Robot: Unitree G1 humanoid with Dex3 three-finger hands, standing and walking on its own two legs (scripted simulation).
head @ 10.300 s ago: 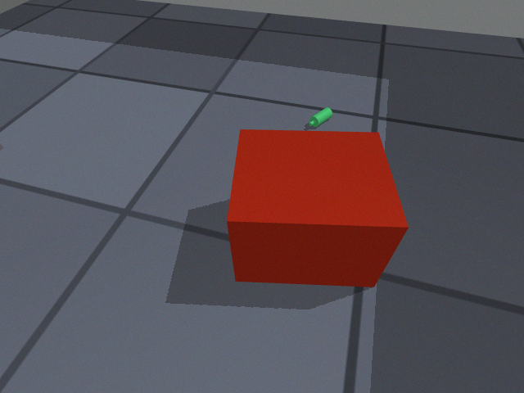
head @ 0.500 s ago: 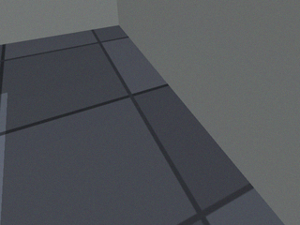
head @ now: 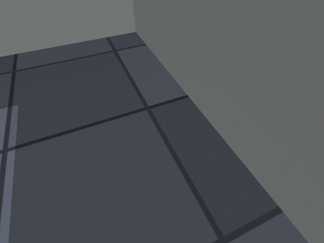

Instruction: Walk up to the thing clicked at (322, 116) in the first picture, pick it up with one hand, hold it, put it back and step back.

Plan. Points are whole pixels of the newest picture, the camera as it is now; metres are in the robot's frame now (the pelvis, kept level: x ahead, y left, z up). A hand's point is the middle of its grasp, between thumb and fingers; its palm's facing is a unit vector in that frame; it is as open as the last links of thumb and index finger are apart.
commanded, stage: walk up
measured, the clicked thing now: out of the picture +0.59 +1.45 -0.74
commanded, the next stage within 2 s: stand in 0.16 s
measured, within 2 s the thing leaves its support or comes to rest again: neither
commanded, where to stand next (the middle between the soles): +0.09 -0.02 m, yaw -3 degrees
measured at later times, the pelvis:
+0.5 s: pelvis -0.01 -0.01 +0.01, yaw -1 degrees
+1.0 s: pelvis +0.00 -0.02 +0.00, yaw -1 degrees
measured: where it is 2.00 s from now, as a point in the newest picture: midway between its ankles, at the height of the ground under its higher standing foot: outside the picture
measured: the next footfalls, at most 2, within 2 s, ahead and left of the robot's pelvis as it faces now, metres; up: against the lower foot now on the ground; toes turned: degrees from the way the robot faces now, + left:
none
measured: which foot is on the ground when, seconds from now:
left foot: down 0.00-1.00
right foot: down 0.00-1.00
